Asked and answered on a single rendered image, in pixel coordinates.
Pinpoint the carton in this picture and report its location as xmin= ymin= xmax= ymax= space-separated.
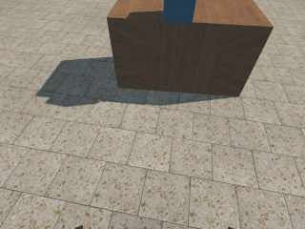
xmin=163 ymin=0 xmax=196 ymax=24

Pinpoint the pedestal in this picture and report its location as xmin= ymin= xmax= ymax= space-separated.
xmin=107 ymin=0 xmax=274 ymax=97

